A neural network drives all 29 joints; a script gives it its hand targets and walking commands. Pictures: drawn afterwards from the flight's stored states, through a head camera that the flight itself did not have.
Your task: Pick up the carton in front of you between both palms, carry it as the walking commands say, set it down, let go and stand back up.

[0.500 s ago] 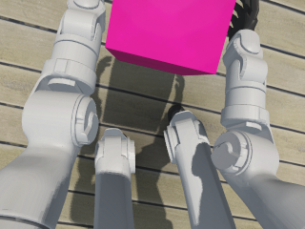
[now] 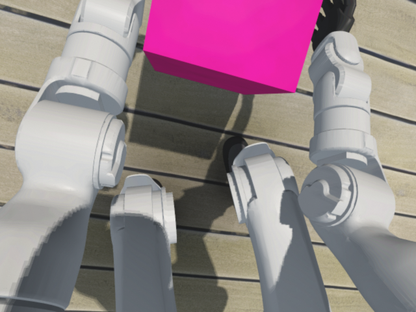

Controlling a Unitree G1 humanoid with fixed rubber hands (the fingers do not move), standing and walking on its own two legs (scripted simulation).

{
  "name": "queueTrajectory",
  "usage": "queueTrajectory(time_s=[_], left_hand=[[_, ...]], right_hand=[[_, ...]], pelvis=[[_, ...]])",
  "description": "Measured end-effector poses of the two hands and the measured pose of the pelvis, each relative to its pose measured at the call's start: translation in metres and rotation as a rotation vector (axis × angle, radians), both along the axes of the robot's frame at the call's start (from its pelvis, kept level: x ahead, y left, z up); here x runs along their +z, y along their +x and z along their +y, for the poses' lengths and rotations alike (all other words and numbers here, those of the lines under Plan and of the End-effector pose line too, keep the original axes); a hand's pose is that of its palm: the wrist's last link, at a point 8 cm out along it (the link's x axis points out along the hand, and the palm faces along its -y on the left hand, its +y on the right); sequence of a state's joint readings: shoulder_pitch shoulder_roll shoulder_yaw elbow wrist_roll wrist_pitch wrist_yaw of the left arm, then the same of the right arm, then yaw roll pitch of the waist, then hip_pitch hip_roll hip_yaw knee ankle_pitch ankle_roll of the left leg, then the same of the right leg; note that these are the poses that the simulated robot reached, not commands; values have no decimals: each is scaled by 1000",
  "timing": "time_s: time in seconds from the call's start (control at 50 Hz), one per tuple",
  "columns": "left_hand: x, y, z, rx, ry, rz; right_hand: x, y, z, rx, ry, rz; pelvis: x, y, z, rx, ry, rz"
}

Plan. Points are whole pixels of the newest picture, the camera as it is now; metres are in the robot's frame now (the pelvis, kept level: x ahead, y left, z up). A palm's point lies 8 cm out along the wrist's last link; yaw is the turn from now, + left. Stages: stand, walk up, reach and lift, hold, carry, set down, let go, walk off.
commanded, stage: set down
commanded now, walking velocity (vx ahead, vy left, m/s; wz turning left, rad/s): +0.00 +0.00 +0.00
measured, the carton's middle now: (223, 20) +0.52 -0.12 -0.25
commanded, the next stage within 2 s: none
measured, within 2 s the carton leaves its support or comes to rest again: rests again in 0.50 s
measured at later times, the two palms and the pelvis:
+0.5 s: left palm out of the picture +0.57 +0.03 -0.20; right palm (327, 35) +0.46 -0.26 -0.18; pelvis +0.00 +0.00 -0.01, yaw +0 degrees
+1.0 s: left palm out of the picture +0.58 +0.06 -0.22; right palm (336, 47) +0.44 -0.29 -0.20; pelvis -0.01 -0.01 -0.02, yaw -2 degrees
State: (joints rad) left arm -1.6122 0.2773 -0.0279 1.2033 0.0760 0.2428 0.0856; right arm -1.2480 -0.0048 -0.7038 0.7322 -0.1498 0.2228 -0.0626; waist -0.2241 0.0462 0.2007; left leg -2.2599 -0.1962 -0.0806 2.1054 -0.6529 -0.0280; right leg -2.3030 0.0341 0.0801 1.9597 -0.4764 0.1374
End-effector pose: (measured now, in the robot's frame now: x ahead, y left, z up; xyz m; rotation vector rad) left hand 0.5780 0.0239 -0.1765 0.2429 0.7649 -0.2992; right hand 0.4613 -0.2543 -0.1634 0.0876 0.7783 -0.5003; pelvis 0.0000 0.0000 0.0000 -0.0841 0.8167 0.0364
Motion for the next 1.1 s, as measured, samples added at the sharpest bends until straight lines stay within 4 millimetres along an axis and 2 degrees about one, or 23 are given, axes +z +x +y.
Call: queueTrajectory(time_s=[0.36, 0.84, 0.9, 1.02, 1.1], left_hand=[[-22, -9, 4, -9, -9, 22], [-30, -5, -1, -65, -73, -16], [-34, -3, 7, -41, -62, -44], [-45, 1, 35, 10, -12, -54], [-38, 6, 35, 1, -17, -79]], right_hand=[[-15, 0, -3, 55, 4, 34], [-26, -2, -12, 69, -6, 56], [-31, -7, -14, 61, -21, 60], [-36, -19, -39, 7, -58, 52], [-36, -19, -48, -2, -56, 27]], pelvis=[[-9, -4, 1, 7, -4, -50], [-22, -4, -2, 3, -20, -88], [-22, -6, -3, 0, -25, -97], [-23, -12, -8, -8, -22, -109], [-24, -15, -11, -10, -14, -113]])
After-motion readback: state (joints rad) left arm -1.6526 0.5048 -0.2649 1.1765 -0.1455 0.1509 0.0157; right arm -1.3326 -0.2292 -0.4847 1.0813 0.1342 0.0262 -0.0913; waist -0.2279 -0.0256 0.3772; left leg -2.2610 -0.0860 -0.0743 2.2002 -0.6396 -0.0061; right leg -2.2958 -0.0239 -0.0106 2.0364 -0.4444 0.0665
